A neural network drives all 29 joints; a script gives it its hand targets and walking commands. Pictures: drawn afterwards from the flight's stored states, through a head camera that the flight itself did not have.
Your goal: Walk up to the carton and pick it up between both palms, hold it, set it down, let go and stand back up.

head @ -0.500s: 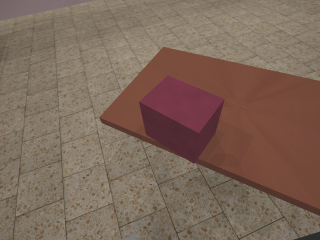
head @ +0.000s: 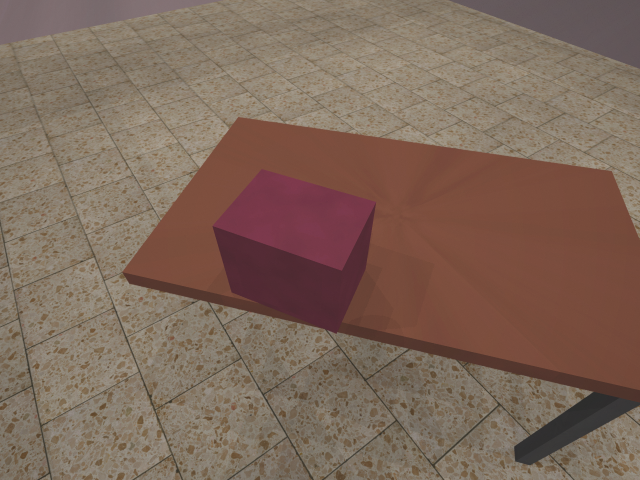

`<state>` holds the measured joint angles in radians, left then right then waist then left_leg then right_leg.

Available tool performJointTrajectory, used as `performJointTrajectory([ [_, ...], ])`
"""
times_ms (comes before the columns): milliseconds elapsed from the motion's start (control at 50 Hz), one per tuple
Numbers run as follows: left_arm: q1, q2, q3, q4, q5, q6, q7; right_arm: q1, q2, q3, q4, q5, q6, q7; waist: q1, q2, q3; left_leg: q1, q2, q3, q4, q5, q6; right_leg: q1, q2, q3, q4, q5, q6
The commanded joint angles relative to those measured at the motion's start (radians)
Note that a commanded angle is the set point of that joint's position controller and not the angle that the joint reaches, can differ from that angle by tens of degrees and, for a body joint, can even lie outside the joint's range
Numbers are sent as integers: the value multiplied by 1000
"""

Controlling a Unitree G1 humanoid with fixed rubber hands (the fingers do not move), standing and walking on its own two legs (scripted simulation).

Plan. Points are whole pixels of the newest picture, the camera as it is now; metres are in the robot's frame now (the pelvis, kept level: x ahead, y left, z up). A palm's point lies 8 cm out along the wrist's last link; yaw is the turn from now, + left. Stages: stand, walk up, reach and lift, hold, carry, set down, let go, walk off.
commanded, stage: walk up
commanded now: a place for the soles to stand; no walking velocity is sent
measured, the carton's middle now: (298, 250) +0.52 +0.03 -0.07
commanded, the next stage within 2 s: none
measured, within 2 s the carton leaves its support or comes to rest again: neither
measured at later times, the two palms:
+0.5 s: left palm out of the picture +0.07 +0.25 -0.12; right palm out of the picture -0.01 -0.26 -0.14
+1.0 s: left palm out of the picture +0.13 +0.43 -0.14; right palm out of the picture +0.09 -0.14 -0.14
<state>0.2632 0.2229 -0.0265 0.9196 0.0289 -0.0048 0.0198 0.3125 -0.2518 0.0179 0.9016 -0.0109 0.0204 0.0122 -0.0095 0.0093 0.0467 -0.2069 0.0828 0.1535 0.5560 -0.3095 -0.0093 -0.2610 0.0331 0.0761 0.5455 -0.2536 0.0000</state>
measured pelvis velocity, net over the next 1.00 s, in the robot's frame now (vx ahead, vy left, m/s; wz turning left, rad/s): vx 0.07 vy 0.15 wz -0.26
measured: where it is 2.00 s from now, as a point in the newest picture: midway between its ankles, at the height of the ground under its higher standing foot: outside the picture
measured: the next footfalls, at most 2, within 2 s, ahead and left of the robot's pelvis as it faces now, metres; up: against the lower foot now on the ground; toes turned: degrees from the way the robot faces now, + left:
left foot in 0.96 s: +0.19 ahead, +0.30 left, +0.00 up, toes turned -35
right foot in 1.28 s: +0.19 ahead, +0.07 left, +0.00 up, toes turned -22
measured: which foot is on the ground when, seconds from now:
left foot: down 0.00-0.60, up 0.62-0.94, down 0.96-1.00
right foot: down 0.00-0.96, up 0.98-1.00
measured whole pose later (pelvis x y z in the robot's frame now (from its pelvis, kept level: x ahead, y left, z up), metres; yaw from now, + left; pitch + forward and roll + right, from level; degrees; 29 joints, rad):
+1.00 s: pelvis +0.07 +0.15 -0.04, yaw -15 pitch -3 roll +1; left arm 0.40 0.30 0.06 0.87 0.07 0.02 0.07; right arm 0.26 -0.33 -0.03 0.74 -0.04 0.04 0.04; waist 0.03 0.01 0.09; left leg -0.41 0.05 -0.01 0.80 -0.33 -0.06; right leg -0.34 -0.01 0.41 0.89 -0.58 0.03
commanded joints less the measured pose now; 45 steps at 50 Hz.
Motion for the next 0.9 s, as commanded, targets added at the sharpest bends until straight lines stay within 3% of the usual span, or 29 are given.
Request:
performJointTrajectory([
  [0, 13, 158, 23, -21, -34, -22, 9, 26, -107, -7, -20, -8, -4, -8, 7, -68, -7, 63, 22, -86, -129, -17, 42, -88, -156, 219, -176, 53, -76],
  [60, 5, 147, 4, -8, -25, -27, 10, 57, -126, -8, 24, -5, -18, -9, 1, -97, -10, 68, 46, -80, -158, 73, 50, -53, -108, 160, -126, 196, -51],
  [120, 14, 141, -2, 9, -28, -31, 8, 50, -133, -4, 39, -5, -25, -13, 8, -77, -52, 79, 50, -61, -153, 97, 52, -15, -102, 156, -96, 278, -52],
  [400, 7, 165, -11, 31, -29, -20, 23, 30, -153, -9, 78, -3, 0, -18, 10, -23, -8, 104, 80, -21, -173, 3, 73, -125, -50, 163, -36, 187, -44],
  [540, 31, 179, -7, 23, -29, -18, 29, 12, -162, -12, 78, -5, 13, -18, 10, -31, -6, 116, 78, -1, -142, -5, 79, -153, -46, 184, -19, 190, -48],
  [560, 212, 258, 59, 5, 6, -19, 45, -56, -318, -75, -5, -63, 23, 3, 83, 61, 4, 43, 6, 16, 75, -413, 54, -119, -105, 324, -91, -274, -136],
  [580, 246, 325, 85, 26, 9, -14, 56, -83, -257, -69, -41, -63, 32, 10, 86, -51, 58, -140, -83, -20, 213, -492, 21, -74, -177, 571, -234, -535, -196],
  [600, 255, 352, 113, 5, 20, -8, 77, -91, -199, -60, -84, -66, 42, 23, 99, -130, 141, -379, -113, -153, 357, -512, 4, 2, -257, 816, -319, -659, -255],
  [620, 235, 329, 115, -13, 19, -12, 94, -71, -168, -50, -102, -63, 37, 28, 77, -131, 166, -506, -58, -250, 433, -382, 2, 76, -290, 868, -296, -593, -259],
  [680, 193, 232, 98, -63, 3, -36, 87, -54, -202, -61, -127, -62, 8, 19, 44, -145, 2, -527, -19, -290, 449, -194, -25, 204, -232, 690, -220, -363, -198],
  [740, 151, 207, 105, -98, 1, -57, 80, -52, -187, -59, -157, -63, 20, 31, 37, -184, -48, -438, 1, -261, 484, -79, -60, 129, -196, 565, -202, -190, -182],
  [840, 96, 253, 136, -140, 30, -50, 70, -60, -170, -63, -199, -38, 33, 43, 23, -235, 18, -261, 15, -235, 325, -43, -50, -114, -151, 457, -156, -239, -126],
  [860, 81, 262, 140, -149, 39, -44, 65, -32, -171, -69, -196, -34, 30, 43, 11, -241, 8, -179, 1, -210, 279, -47, -41, -157, -139, 431, -131, -242, -108],
  [880, 47, 264, 139, -161, 47, -34, 58, 42, -171, -78, -182, -26, 28, 40, -28, -236, -12, -34, -20, -169, 216, -43, -29, -236, -116, 394, -92, -262, -83],
])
